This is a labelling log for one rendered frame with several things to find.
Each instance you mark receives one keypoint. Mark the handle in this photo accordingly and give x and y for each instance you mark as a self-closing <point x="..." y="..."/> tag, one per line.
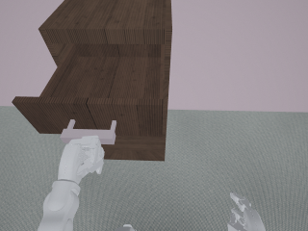
<point x="105" y="136"/>

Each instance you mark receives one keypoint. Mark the robot left hand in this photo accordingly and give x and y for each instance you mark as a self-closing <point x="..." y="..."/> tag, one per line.
<point x="87" y="151"/>

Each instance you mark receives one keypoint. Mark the drawer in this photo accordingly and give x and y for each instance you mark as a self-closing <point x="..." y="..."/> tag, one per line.
<point x="96" y="83"/>

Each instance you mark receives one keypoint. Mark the robot right hand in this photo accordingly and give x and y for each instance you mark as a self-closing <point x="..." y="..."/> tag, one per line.
<point x="247" y="221"/>

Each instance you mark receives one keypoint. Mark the cabinet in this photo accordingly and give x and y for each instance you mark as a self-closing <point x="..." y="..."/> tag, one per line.
<point x="116" y="22"/>

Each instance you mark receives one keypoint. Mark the left robot forearm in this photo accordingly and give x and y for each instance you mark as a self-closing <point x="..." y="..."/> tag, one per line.
<point x="60" y="206"/>

